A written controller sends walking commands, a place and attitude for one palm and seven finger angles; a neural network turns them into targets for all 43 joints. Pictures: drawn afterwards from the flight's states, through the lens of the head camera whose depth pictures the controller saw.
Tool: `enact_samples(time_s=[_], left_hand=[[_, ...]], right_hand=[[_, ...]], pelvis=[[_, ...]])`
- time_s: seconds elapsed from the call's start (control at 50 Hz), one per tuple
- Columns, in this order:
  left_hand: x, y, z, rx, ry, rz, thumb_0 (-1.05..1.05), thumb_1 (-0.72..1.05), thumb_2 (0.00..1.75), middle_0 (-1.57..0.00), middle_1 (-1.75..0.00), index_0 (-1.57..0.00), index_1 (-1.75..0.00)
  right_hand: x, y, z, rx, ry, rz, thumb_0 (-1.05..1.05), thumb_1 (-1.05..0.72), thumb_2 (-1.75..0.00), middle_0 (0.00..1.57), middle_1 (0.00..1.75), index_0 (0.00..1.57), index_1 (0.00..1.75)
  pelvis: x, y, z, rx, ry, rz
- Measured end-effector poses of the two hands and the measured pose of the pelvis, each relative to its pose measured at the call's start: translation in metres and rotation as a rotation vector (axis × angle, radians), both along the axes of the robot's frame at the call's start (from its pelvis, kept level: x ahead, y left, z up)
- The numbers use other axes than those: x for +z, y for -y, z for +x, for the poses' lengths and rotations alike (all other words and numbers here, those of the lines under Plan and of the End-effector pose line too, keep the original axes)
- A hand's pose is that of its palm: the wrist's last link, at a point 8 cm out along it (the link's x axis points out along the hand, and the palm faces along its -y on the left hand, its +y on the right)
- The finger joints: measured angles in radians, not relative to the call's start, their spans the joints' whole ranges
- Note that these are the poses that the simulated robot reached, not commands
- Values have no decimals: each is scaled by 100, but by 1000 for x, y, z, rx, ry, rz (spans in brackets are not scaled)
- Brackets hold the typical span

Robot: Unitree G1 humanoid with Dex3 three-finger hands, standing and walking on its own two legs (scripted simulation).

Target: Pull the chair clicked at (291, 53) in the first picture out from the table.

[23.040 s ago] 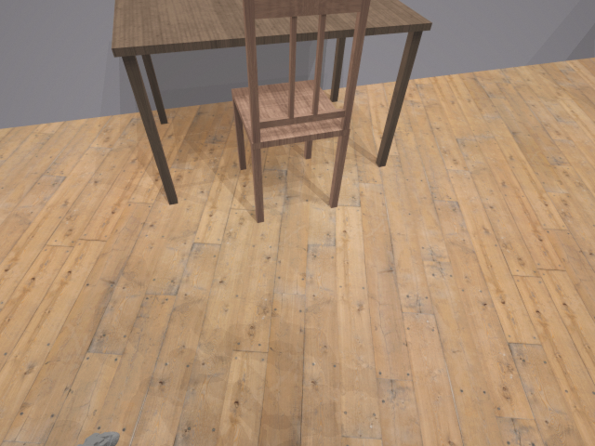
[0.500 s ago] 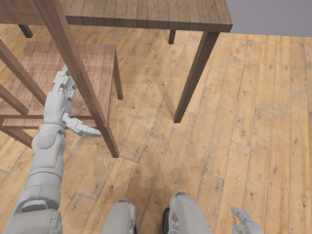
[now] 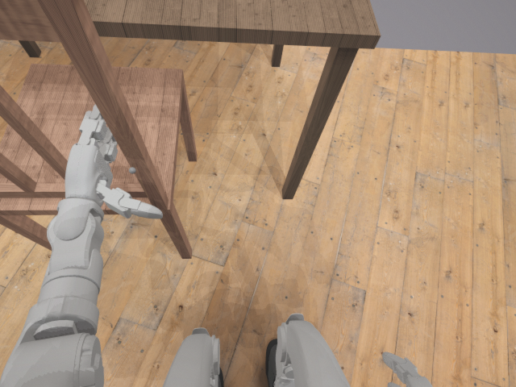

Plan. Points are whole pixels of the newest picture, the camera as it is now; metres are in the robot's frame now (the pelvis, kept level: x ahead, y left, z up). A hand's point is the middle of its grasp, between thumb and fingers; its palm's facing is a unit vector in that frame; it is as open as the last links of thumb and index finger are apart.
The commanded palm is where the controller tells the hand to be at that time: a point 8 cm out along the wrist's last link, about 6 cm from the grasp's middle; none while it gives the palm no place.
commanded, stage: push the fingers through the gap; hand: left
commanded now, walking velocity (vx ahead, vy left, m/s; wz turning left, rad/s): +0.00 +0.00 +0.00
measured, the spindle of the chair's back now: out of the picture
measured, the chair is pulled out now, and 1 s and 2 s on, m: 0.00 0.00 0.03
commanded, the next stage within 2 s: hook a spindle and tug to test in 0.04 s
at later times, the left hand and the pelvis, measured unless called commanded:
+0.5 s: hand (133, 171) +0.43 +0.18 +0.02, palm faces -0.04 -1.00 -0.04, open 15.4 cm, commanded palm +0.41 +0.23 +0.03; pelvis +0.00 +0.00 +0.00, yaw +0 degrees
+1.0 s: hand (138, 163) +0.44 +0.17 +0.02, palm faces -0.01 -1.00 -0.04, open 6.4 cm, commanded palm +0.41 +0.22 +0.03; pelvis +0.01 +0.00 +0.01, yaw +0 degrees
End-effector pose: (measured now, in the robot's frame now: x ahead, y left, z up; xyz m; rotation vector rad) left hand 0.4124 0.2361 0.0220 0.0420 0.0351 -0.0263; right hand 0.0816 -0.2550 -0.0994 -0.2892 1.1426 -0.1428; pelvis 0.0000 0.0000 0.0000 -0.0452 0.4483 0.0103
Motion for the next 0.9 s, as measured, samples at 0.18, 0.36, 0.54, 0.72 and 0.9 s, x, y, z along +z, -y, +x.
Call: enact_samples(time_s=[0.18,0.36,0.54,0.72,0.9], left_hand=[[1,-4,0,-9,-6,3,-2,-50,30,-6,-8,-6,-8],[0,0,-1,-9,4,-7,-2,-50,30,-13,-29,-13,-29],[2,4,-3,-16,-1,-1,-2,-47,31,-27,-72,-26,-72],[1,5,5,13,-2,-1,-1,-16,45,-36,-116,-40,-118],[2,8,10,14,-19,4,-1,31,65,-35,-133,-39,-135]], right_hand=[[0,-1,7,10,13,0,1,-90,-90,20,30,20,30],[2,-2,11,14,25,-2,1,-90,-90,20,30,20,30],[1,-4,9,9,20,7,1,-90,-90,20,30,20,30],[0,-4,5,1,13,8,1,-90,-90,20,30,20,30],[3,-2,3,-27,-5,17,1,-90,-90,20,30,20,30]], pelvis=[[0,-1,0,5,2,-3],[0,-1,0,6,2,-4],[1,-2,0,4,8,-3],[0,-2,0,2,1,-1],[5,-2,9,-8,-5,0]])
